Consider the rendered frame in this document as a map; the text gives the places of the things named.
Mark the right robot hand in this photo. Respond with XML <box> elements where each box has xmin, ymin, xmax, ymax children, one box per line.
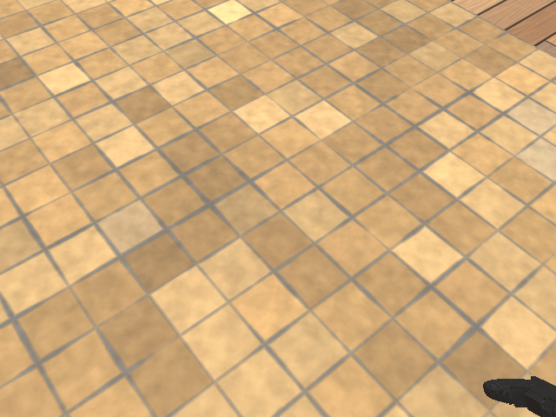
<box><xmin>483</xmin><ymin>376</ymin><xmax>556</xmax><ymax>417</ymax></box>

